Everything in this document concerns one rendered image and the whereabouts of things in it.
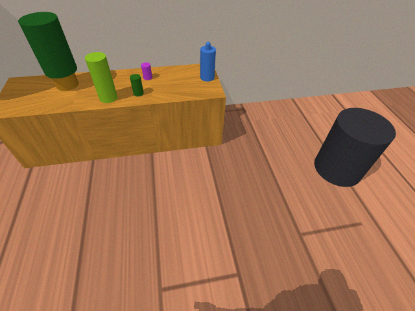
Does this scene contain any potted plant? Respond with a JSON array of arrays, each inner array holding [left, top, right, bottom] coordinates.
[[18, 12, 79, 91]]

